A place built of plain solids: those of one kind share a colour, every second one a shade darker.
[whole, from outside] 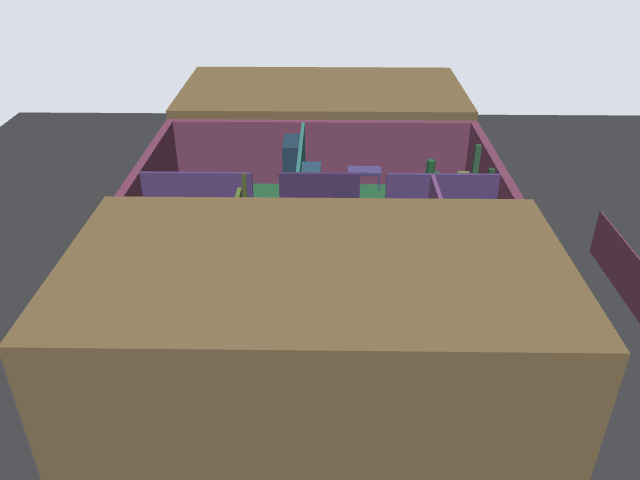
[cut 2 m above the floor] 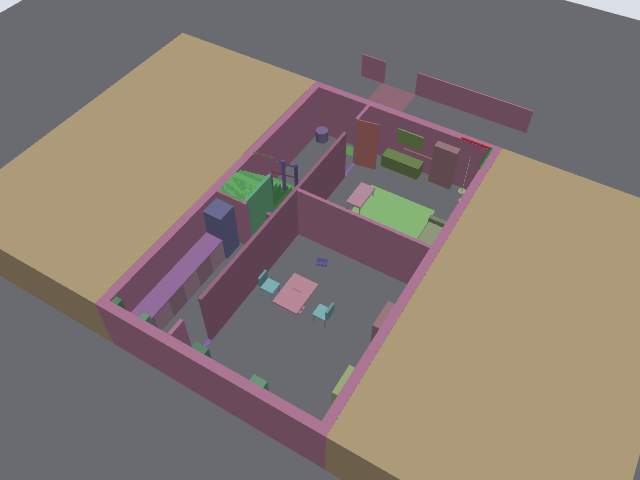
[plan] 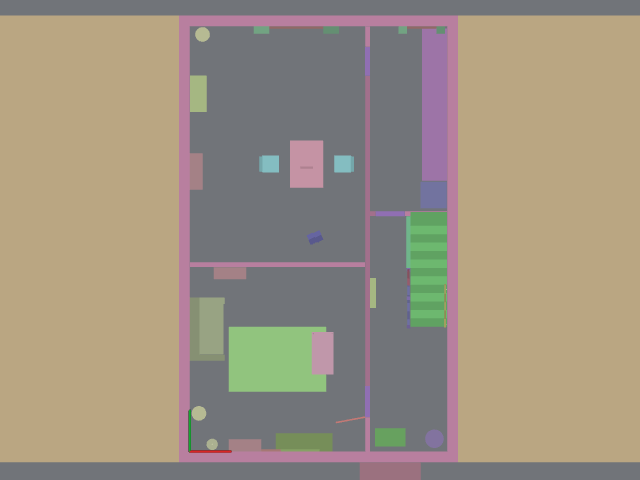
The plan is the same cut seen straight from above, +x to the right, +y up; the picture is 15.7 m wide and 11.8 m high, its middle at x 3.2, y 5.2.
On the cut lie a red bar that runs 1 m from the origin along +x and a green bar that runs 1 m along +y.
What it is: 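A mid-terrace two-storey house, 6.3 m wide inside and 10.5 m deep; a hall 1.90 m wide with a straight stair of 14 risers of 214 mm on goings of 207 mm; a front room and a back room; upstairs three bedrooms and a bathroom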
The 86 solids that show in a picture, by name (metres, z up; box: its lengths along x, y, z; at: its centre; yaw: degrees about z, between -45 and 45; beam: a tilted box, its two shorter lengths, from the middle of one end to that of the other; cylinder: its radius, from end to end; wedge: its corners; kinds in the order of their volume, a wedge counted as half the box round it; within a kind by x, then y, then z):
{
 "neighbour_house_1": {"box": [6.0, 10.99, 5.71], "at": [-3.27, 5.23, 2.81]},
 "neighbour_house_2": {"box": [6.0, 10.99, 5.71], "at": [9.59, 5.23, 2.81]},
 "wall_1": {"box": [0.27, 10.99, 5.41], "at": [-0.13, 5.23, 2.66]},
 "wall_2": {"box": [4.57, 0.06, 1.05], "at": [1.96, -3.92, 0.47]},
 "wall_3": {"box": [4.31, 0.12, 2.91], "at": [2.16, 4.59, 1.4]},
 "wall_4": {"box": [6.86, 0.27, 5.41], "at": [3.16, -0.13, 2.66]},
 "wall_5": {"box": [6.86, 0.27, 5.41], "at": [3.16, 10.59, 2.66]},
 "wall_6": {"box": [6.98, 0.06, 1.85], "at": [3.16, 15.86, 0.88]},
 "wall_7": {"box": [0.12, 0.85, 2.91], "at": [4.37, 0.42, 1.4]},
 "wall_8": {"box": [0.12, 7.62, 2.91], "at": [4.37, 5.42, 1.4]},
 "wall_9": {"box": [0.12, 0.51, 2.91], "at": [4.37, 10.2, 1.4]},
 "wall_10": {"box": [1.04, 0.12, 2.91], "at": [5.81, 5.85, 1.4]},
 "wall_11": {"box": [1.04, 0.06, 1.05], "at": [6.13, -3.92, 0.47]},
 "wall_12": {"box": [0.27, 10.99, 5.41], "at": [6.46, 5.23, 2.66]},
 "tread_1": {"box": [0.9, 2.72, 0.23], "at": [5.88, 4.43, 0.1]},
 "tread_2": {"box": [0.9, 2.51, 0.45], "at": [5.88, 4.53, 0.2]},
 "tread_3": {"box": [0.9, 2.31, 0.66], "at": [5.88, 4.63, 0.31]},
 "tread_4": {"box": [0.9, 2.1, 0.88], "at": [5.88, 4.74, 0.42]},
 "tread_5": {"box": [0.9, 1.89, 1.09], "at": [5.88, 4.84, 0.53]},
 "tread_6": {"box": [0.9, 1.69, 1.3], "at": [5.88, 4.94, 0.63]},
 "tread_7": {"box": [0.9, 1.48, 1.52], "at": [5.88, 5.05, 0.74]},
 "tread_8": {"box": [0.9, 1.27, 1.73], "at": [5.88, 5.15, 0.85]},
 "tread_9": {"box": [0.9, 1.07, 1.95], "at": [5.88, 5.25, 0.95]},
 "tread_10": {"box": [0.9, 0.86, 2.16], "at": [5.88, 5.36, 1.06]},
 "tread_11": {"box": [0.9, 0.65, 2.37], "at": [5.88, 5.46, 1.17]},
 "tread_12": {"box": [0.9, 0.45, 2.59], "at": [5.88, 5.56, 1.27]},
 "tread_13": {"box": [0.9, 0.34, 2.8], "at": [5.88, 5.72, 1.38]},
 "upper_floor_rooms_1": {"box": [4.44, 10.46, 0.14], "at": [2.21, 5.23, 2.93]},
 "wardrobe_bed_1": {"box": [1.36, 0.6, 2.05], "at": [0.82, 4.23, 3.97]},
 "wardrobe_bed_2": {"box": [1.56, 0.6, 2.05], "at": [3.41, 4.95, 3.97]},
 "ground_1": {"box": [1.5, 3.62, 0.5], "at": [4.93, -2.08, -0.25]},
 "landing_wall_1": {"box": [0.12, 3.27, 2.51], "at": [4.37, 1.63, 4.11]},
 "landing_wall_2": {"box": [0.12, 2.36, 2.51], "at": [4.37, 5.23, 4.11]},
 "landing_wall_3": {"box": [0.12, 3.28, 2.51], "at": [4.37, 8.81, 4.11]},
 "kitchen_unit_1": {"box": [0.6, 0.62, 0.91], "at": [6.03, 6.97, 0.41]},
 "kitchen_unit_2": {"box": [0.6, 0.62, 0.91], "at": [6.03, 7.59, 0.41]},
 "kitchen_unit_3": {"box": [0.6, 0.62, 0.91], "at": [6.03, 8.22, 0.41]},
 "kitchen_unit_4": {"box": [0.6, 0.62, 0.91], "at": [6.03, 8.84, 0.41]},
 "kitchen_unit_5": {"box": [0.6, 0.62, 0.91], "at": [6.03, 9.47, 0.41]},
 "bedrooms_wall_1": {"box": [4.31, 0.12, 2.51], "at": [2.16, 4.59, 4.11]},
 "shelf_1": {"box": [0.32, 0.9, 1.51], "at": [0.16, 6.89, 0.7]},
 "shelf_2": {"box": [0.8, 0.3, 1.68], "at": [0.99, 4.38, 0.79]},
 "shelf_3": {"box": [0.8, 0.3, 1.66], "at": [1.36, 0.15, 0.78]},
 "sofa_1": {"box": [0.24, 1.56, 0.83], "at": [0.12, 3.01, 0.36]},
 "sofa_2": {"box": [0.86, 0.16, 0.65], "at": [0.43, 2.31, 0.28]},
 "sofa_3": {"box": [0.86, 0.16, 0.65], "at": [0.43, 3.71, 0.28]},
 "sofa_4": {"box": [0.65, 1.24, 0.37], "at": [0.51, 3.01, 0.24]},
 "fridge_freezer_1": {"box": [0.65, 0.65, 1.85], "at": [6.0, 6.31, 0.88]},
 "bath_wall_1": {"box": [1.9, 0.12, 2.51], "at": [5.38, 8.49, 4.11]},
 "dresser_1": {"box": [0.42, 0.9, 0.92], "at": [0.21, 8.79, 0.41]},
 "dresser_2": {"box": [0.15, 0.74, 0.89], "at": [4.5, 3.9, 0.4]},
 "curtains_curtains_1": {"box": [0.39, 0.19, 1.56], "at": [1.76, 10.36, 1.47]},
 "curtains_curtains_2": {"box": [0.17, 0.19, 2.2], "at": [1.79, 10.36, 4.15]},
 "curtains_curtains_3": {"box": [0.39, 0.19, 1.56], "at": [3.47, 10.36, 1.47]},
 "curtains_curtains_4": {"box": [0.21, 0.19, 1.41], "at": [5.23, 10.36, 1.55]},
 "curtains_curtains_5": {"box": [0.21, 0.19, 1.41], "at": [6.17, 10.36, 1.55]},
 "stair_bulkhead_1": {"box": [0.11, 1.27, 2.9], "at": [5.37, 5.15, 1.4]},
 "tv_board_1": {"box": [0.96, 0.06, 0.56], "at": [2.71, 0.03, 1.25]},
 "tv_board_2": {"box": [1.4, 0.46, 0.55], "at": [2.81, 0.23, 0.23]},
 "box_wall_1": {"box": [0.07, 0.12, 2.51], "at": [4.46, 3.04, 4.11]},
 "box_wall_2": {"box": [0.97, 0.12, 2.51], "at": [5.84, 3.04, 4.11]},
 "laid_rug_front_room_1": {"box": [2.4, 1.6, 0.06], "at": [2.16, 2.27, -0.02]},
 "worktop_1": {"box": [0.62, 3.75, 0.04], "at": [6.02, 8.53, 0.88]},
 "basket_1": {"cylinder": 0.23, "from": [6.01, 0.31, -0.05], "to": [6.01, 0.31, 0.44]},
 "plant_pot_1": {"cylinder": 0.18, "from": [0.23, 0.94, 0.0], "to": [0.23, 0.94, 0.38]},
 "plant_pot_2": {"cylinder": 0.18, "from": [0.31, 10.25, 0.0], "to": [0.31, 10.25, 0.38]},
 "meeting_table_1": {"box": [0.82, 1.17, 0.07], "at": [2.87, 7.07, 0.7]},
 "door_leaf_front_room_1": {"box": [0.74, 0.04, 2.05], "at": [3.95, 0.78, 0.97], "yaw": 10.6},
 "desk_1": {"box": [0.024, 1.05, 0.32], "at": [0.09, 6.77, 3.51]},
 "desk_2": {"box": [0.6, 1.2, 0.07], "at": [0.3, 6.77, 3.69]},
 "coffee_table_1": {"box": [0.54, 1.05, 0.07], "at": [3.27, 2.41, 0.36]},
 "side_chair_1": {"box": [0.08, 0.38, 0.38], "at": [1.75, 7.07, 0.65]},
 "side_chair_2": {"box": [0.42, 0.42, 0.04], "at": [1.99, 7.07, 0.43]},
 "side_chair_3": {"box": [0.42, 0.42, 0.04], "at": [3.76, 7.07, 0.43]},
 "side_chair_4": {"box": [0.08, 0.38, 0.38], "at": [4.0, 7.07, 0.65]},
 "nightstand_1": {"cylinder": 0.15, "from": [0.15, 9.17, 3.55], "to": [0.15, 9.17, 4.02]},
 "laid_doormat_1": {"box": [0.75, 0.45, 0.06], "at": [4.93, 0.35, -0.02]},
 "flight_guard_post_1": {"box": [0.09, 0.09, 1.31], "at": [5.38, 3.07, 0.6]},
 "flight_guard_post_2": {"box": [0.09, 0.09, 1.29], "at": [5.38, 3.77, 1.34]},
 "threshold_1": {"box": [0.13, 0.77, 0.06], "at": [4.37, 1.23, -0.02]},
 "threshold_2": {"box": [0.13, 0.71, 0.06], "at": [4.37, 9.59, -0.02]},
 "threshold_3": {"box": [0.72, 0.13, 0.07], "at": [4.93, 5.85, -0.01]},
 "window_board_1": {"box": [1.86, 0.06, 0.024], "at": [1.97, 0.03, 0.76]},
 "window_board_2": {"box": [1.86, 0.06, 0.024], "at": [2.62, 10.42, 0.76]},
 "window_board_3": {"box": [0.91, 0.06, 0.024], "at": [5.7, 10.42, 0.91]},
 "floor_lamp_1": {"cylinder": 0.14, "from": [0.55, 0.17, 0.0], "to": [0.55, 0.17, 0.03]}
}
